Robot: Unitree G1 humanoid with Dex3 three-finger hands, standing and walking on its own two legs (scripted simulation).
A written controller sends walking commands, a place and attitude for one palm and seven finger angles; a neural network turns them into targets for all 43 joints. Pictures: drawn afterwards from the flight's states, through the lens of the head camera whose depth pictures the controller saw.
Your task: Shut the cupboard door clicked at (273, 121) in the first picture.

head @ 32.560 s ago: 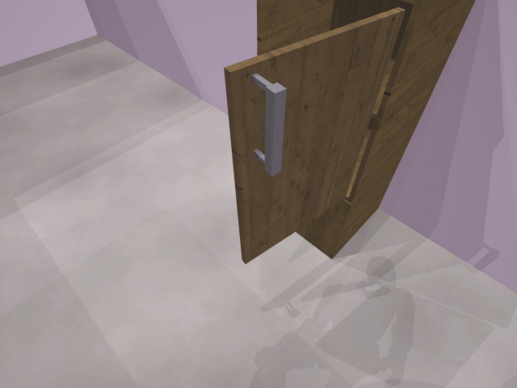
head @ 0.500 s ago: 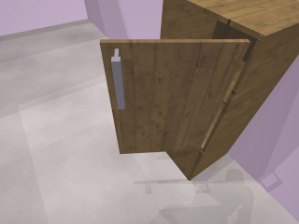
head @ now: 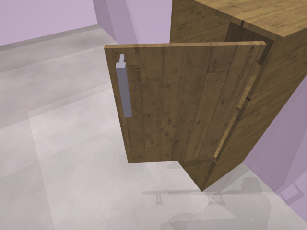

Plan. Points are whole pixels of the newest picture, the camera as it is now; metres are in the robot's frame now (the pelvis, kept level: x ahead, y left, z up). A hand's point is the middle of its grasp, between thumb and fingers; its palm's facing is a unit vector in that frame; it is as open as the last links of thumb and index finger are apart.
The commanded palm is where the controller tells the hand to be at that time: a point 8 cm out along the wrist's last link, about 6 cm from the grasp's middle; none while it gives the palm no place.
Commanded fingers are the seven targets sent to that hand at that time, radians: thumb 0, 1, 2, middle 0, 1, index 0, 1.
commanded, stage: look again from close up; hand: left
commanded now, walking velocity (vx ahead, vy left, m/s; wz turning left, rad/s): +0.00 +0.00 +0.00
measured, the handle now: (125, 87) +0.44 +0.11 +0.15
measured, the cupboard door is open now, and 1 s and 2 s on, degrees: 61 61 61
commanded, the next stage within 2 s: shuffle to correct the standing spot in 0.08 s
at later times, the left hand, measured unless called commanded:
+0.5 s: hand out of the picture -0.01 +0.16 -0.18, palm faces +0.04 -0.98 -0.21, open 7.4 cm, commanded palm none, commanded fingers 0.00 0.90 0.90 -0.20 -0.30 -0.20 -0.30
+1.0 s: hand out of the picture -0.02 +0.09 -0.18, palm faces +0.14 -0.97 -0.21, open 7.4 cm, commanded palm none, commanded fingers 0.00 0.90 0.90 -0.20 -0.30 -0.20 -0.30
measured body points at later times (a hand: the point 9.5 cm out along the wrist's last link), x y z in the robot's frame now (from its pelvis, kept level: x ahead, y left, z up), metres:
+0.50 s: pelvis +0.00 -0.02 +0.00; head +0.02 -0.01 +0.45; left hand -0.01 +0.21 -0.16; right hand +0.04 -0.25 -0.15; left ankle +0.02 +0.11 -0.73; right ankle -0.06 -0.11 -0.73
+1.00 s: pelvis -0.01 -0.09 -0.01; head +0.02 -0.08 +0.44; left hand -0.03 +0.14 -0.17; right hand +0.04 -0.32 -0.17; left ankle -0.01 +0.06 -0.70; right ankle -0.04 -0.15 -0.73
